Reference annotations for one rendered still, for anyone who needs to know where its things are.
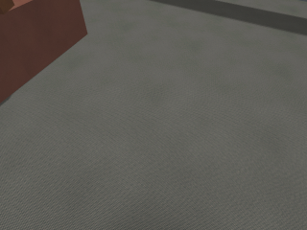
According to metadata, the carton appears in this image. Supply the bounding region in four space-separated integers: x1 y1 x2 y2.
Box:
0 0 14 14

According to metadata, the pedestal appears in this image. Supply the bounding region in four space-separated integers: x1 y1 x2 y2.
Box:
0 0 87 103

